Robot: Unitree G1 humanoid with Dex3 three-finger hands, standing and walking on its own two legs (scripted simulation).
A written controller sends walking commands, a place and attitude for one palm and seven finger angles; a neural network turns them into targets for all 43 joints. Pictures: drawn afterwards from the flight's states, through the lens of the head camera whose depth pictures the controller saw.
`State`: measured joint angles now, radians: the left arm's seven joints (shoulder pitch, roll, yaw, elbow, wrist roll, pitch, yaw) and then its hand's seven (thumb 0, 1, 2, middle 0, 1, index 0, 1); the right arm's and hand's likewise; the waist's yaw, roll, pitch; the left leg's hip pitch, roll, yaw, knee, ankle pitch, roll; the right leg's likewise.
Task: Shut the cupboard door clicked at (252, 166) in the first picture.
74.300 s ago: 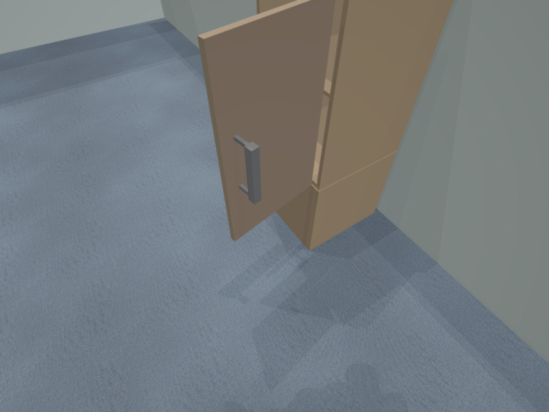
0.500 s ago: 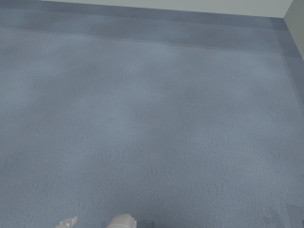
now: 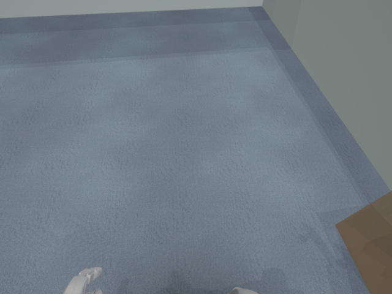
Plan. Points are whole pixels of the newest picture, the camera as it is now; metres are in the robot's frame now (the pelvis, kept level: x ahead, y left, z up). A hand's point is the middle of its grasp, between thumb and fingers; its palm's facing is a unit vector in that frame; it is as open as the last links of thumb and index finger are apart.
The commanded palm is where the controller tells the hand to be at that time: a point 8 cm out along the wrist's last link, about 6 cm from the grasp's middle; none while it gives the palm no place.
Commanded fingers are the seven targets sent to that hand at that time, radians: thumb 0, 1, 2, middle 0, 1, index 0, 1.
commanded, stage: turn to face it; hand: left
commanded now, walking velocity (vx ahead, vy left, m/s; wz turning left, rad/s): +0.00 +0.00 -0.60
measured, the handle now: out of the picture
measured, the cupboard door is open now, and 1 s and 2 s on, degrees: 15 15 15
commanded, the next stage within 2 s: take the last steps up to it in 1.80 s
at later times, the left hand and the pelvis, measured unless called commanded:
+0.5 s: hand (115, 279) +0.16 +0.20 -0.17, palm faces -0.26 -0.95 -0.18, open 7.4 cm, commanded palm none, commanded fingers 0.00 0.90 0.90 -0.20 -0.30 -0.20 -0.30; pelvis +0.02 +0.02 +0.00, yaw -17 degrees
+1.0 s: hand (161, 257) +0.21 +0.09 -0.16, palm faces -0.55 -0.80 -0.25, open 7.4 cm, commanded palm none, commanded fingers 0.00 0.90 0.90 -0.20 -0.30 -0.20 -0.30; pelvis +0.02 -0.02 +0.00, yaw -34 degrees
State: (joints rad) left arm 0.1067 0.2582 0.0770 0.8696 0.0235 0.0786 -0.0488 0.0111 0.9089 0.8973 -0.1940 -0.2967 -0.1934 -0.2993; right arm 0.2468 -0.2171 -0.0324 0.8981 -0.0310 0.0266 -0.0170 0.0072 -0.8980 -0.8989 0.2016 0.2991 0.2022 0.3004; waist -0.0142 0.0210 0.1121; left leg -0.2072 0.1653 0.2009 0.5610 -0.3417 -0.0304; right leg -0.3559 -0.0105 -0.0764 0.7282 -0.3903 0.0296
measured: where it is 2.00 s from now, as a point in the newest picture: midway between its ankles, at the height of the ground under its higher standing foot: outside the picture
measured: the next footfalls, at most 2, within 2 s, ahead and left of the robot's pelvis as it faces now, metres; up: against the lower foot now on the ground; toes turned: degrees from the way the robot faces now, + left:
right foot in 0.04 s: +0.04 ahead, -0.13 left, +0.00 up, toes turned -6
left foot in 0.36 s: +0.09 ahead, +0.11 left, +0.00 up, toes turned -9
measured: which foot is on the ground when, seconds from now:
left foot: down 0.00-0.04, up 0.06-0.34, down 0.36-0.76, up 0.78-1.00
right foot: up 0.00-0.02, down 0.04-0.36, up 0.38-0.76, down 0.78-1.00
